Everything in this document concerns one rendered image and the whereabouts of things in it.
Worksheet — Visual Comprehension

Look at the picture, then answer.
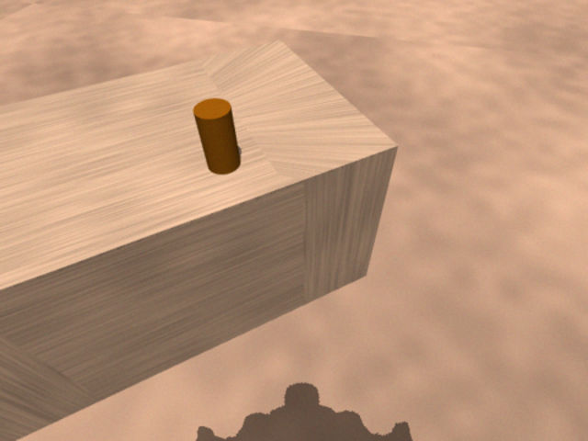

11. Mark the can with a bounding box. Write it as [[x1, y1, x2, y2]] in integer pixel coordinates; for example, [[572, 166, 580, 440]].
[[193, 98, 241, 175]]

